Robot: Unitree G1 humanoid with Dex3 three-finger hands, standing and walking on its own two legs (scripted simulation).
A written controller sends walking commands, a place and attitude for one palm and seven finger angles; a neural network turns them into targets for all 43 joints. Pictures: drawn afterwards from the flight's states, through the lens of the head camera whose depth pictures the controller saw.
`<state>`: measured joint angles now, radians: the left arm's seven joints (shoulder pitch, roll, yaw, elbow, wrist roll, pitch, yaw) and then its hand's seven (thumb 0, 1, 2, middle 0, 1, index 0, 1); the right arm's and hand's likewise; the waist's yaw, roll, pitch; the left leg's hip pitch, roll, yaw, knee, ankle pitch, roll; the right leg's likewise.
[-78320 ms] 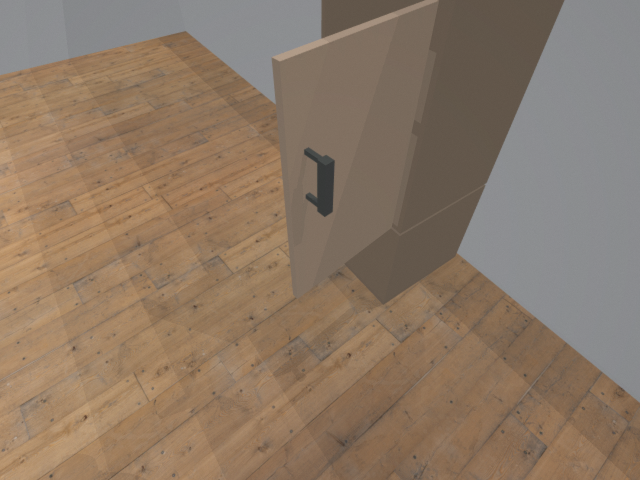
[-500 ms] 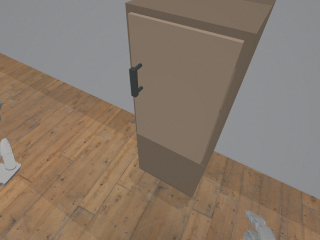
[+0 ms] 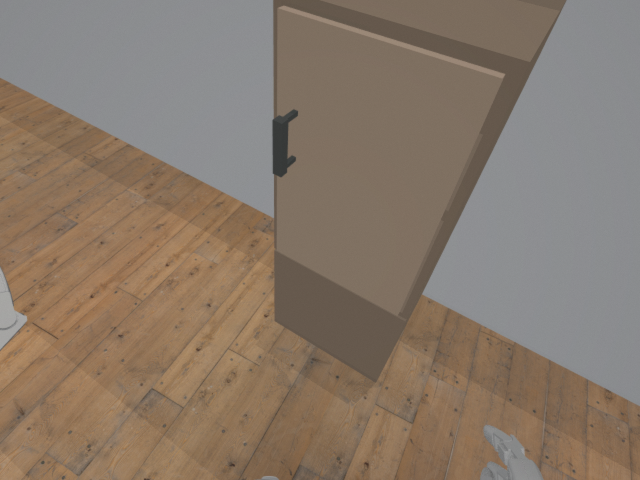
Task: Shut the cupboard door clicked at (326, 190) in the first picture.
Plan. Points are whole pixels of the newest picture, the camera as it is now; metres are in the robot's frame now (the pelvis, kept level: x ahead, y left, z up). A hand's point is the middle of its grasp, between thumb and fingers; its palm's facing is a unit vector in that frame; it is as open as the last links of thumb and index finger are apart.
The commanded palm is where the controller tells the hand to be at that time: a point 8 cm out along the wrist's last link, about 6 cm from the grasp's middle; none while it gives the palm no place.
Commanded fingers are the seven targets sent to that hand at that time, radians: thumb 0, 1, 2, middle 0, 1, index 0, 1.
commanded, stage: step back with the hand held close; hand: left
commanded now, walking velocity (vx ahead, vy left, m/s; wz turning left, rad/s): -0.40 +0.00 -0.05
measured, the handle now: (286, 143) +0.69 +0.11 +0.05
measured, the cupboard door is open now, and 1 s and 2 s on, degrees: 0 0 0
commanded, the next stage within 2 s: stop stepping back and stand still in 0.18 s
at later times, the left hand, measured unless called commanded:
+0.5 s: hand out of the picture +0.08 +0.26 +0.18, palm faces +0.51 -0.78 -0.36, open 7.4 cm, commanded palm +0.05 +0.27 +0.20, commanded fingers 0.00 0.90 0.90 -0.20 -0.30 -0.20 -0.30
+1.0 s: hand out of the picture +0.03 +0.27 +0.18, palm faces +0.47 -0.79 -0.39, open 7.4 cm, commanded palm -0.01 +0.30 +0.20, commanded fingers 0.00 0.90 0.90 -0.20 -0.30 -0.20 -0.30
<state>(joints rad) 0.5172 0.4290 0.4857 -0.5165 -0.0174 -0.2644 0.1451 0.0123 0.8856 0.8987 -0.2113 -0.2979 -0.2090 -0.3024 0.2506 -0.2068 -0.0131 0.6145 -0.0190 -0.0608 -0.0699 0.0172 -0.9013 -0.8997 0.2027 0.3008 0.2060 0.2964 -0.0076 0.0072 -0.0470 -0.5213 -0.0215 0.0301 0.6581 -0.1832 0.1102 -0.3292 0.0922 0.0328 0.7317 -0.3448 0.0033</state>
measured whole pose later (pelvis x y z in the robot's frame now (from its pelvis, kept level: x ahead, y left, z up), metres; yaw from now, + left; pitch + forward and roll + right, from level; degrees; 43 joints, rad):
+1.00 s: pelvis -0.16 +0.00 +0.01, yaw -2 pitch -1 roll -1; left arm 0.55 0.39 0.38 -0.45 -0.05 -0.12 0.18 0.01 0.89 0.90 -0.21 -0.30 -0.21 -0.30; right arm 0.29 -0.19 0.03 0.66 -0.01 -0.05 -0.06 0.02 -0.90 -0.90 0.21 0.30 0.21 0.30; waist 0.03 0.00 -0.08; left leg -0.39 0.02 0.03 0.70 -0.35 0.01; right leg -0.18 0.04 -0.06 0.52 -0.32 -0.05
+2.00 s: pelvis -0.16 +0.02 +0.02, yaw +0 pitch -2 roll -1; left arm 0.38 0.20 0.02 1.10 0.01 0.04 0.02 0.00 0.96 0.90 -0.20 -0.30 -0.20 -0.30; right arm 0.32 -0.17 0.01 1.07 -0.02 0.04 -0.02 0.01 -0.91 -0.90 0.20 0.30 0.20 0.30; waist 0.01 -0.03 0.06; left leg -0.29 0.01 0.03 0.46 -0.15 0.03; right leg -0.12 0.01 -0.07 0.41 -0.27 -0.01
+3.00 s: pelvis -0.16 +0.02 +0.02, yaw -1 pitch -2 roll +0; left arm 0.36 0.13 0.01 1.14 0.01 0.00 0.04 0.00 0.91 0.90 -0.20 -0.29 -0.19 -0.30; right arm 0.32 -0.12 0.00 1.12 -0.02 0.02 -0.03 0.01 -0.91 -0.90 0.20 0.30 0.20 0.30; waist -0.01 0.00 0.03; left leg -0.25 0.00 0.05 0.41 -0.13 0.03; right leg -0.12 0.00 -0.05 0.42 -0.27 -0.01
